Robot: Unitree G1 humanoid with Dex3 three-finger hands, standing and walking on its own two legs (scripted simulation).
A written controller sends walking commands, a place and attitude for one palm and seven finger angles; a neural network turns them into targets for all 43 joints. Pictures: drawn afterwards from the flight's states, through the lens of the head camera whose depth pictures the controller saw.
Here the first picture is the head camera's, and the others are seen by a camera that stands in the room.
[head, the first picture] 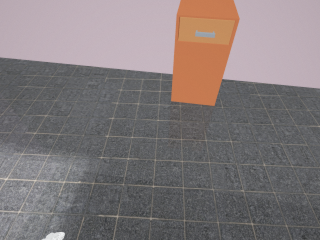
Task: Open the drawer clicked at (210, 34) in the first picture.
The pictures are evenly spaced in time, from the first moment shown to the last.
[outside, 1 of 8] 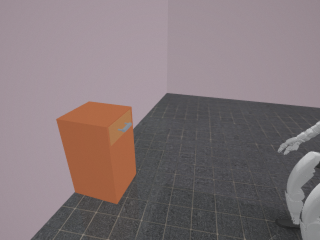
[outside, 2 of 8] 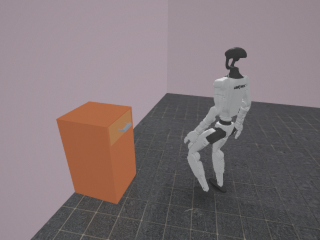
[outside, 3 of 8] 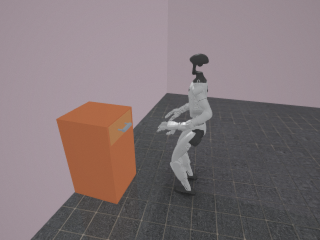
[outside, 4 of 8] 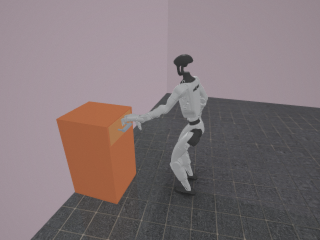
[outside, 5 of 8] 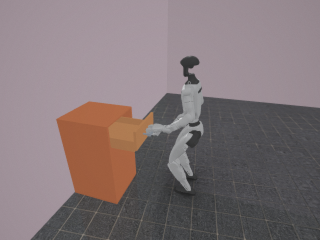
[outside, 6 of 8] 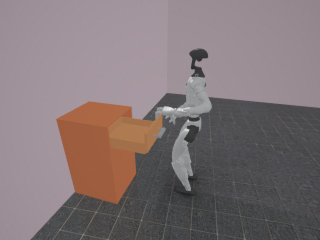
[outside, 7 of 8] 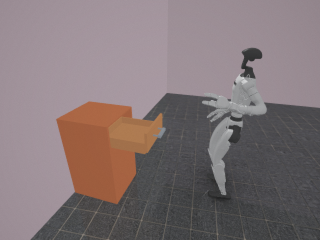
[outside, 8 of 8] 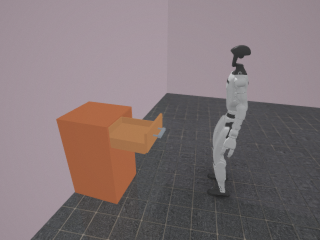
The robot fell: no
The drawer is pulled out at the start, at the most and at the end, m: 0.00 0.30 0.30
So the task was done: yes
